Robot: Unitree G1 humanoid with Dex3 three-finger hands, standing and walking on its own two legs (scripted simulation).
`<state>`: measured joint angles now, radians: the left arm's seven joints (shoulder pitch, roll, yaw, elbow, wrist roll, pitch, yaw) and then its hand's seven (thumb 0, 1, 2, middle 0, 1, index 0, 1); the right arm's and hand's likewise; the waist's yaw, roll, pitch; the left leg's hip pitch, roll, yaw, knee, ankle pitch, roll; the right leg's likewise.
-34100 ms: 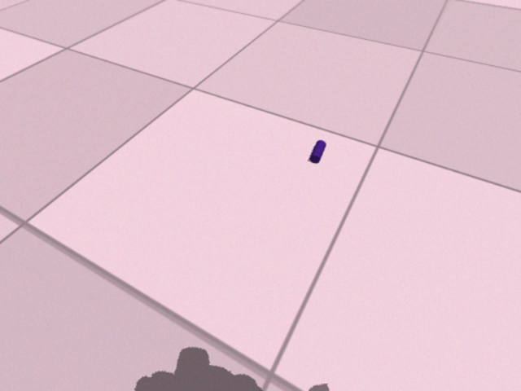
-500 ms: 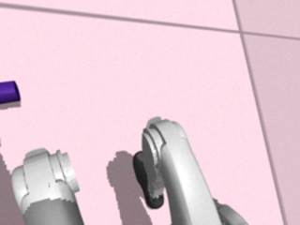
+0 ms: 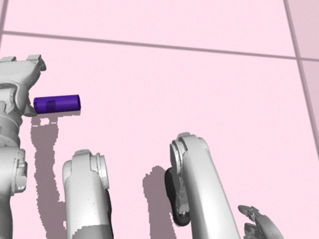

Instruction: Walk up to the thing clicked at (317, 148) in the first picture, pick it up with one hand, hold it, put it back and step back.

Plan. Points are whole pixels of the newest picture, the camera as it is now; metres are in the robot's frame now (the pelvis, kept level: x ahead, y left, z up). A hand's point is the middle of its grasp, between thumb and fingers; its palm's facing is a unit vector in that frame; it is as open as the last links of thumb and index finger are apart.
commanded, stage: withdraw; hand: left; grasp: from above
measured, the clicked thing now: (58, 104) +0.52 +0.26 -0.34
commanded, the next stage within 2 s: home in 0.16 s
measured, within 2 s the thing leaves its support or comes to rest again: neither
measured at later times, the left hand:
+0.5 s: hand (35, 88) +0.52 +0.28 -0.18, palm faces -0.33 -0.09 -0.94, open 12.4 cm
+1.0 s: hand out of the picture +0.33 +0.25 +0.04, palm faces -0.19 -0.76 -0.62, open 7.5 cm
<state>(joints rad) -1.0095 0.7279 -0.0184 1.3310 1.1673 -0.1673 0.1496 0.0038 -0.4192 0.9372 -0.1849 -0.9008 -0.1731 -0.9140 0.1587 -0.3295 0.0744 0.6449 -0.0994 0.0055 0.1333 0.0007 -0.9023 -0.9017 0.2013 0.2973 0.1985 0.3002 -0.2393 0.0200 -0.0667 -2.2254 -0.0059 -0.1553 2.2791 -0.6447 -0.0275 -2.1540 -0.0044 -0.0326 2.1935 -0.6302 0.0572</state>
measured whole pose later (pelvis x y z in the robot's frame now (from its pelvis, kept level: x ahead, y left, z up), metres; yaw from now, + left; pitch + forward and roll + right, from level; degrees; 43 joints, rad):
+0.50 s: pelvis +0.02 +0.00 -0.03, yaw -2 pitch +37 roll -9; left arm -0.96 0.73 0.13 1.30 1.18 -0.08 0.37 0.00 -0.17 0.90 -0.24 -0.71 -0.23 -0.72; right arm 0.23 -0.25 0.07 0.71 -0.13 -0.05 0.17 0.00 -0.89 -0.89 0.20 0.30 0.20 0.30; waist -0.28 0.03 -0.06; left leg -2.34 -0.01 -0.16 2.39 -0.69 -0.03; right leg -2.27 0.01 -0.02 2.29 -0.67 0.07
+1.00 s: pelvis +0.02 +0.00 +0.14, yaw +4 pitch +31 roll -5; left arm -0.20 0.40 0.02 0.39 0.39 0.17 0.04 0.01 0.86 0.89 -0.21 -0.30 -0.21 -0.31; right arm 0.06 -0.28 -0.04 0.56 0.02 -0.01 0.03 0.01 -0.90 -0.90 0.20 0.30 0.20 0.30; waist -0.06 0.03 -0.20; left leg -1.74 0.02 -0.10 1.84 -0.64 -0.03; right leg -1.69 -0.03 -0.03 1.78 -0.62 0.04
